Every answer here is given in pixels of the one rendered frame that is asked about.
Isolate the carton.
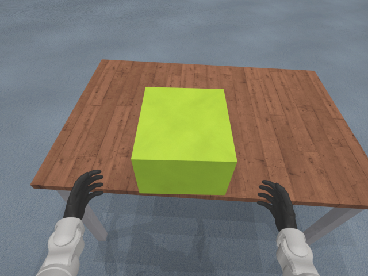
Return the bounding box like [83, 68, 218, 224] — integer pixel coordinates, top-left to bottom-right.
[131, 87, 237, 195]

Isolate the table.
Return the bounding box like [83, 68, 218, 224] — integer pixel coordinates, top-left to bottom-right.
[30, 59, 368, 245]

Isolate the robot right forearm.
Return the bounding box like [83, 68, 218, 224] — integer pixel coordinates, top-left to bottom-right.
[276, 228, 320, 276]

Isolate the right robot hand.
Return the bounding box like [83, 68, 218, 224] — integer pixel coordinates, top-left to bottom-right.
[257, 180, 297, 232]

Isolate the robot left forearm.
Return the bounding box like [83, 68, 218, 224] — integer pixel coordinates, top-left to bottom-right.
[36, 217, 85, 276]

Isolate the left robot hand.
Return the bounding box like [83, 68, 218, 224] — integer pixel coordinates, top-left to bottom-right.
[63, 170, 104, 220]

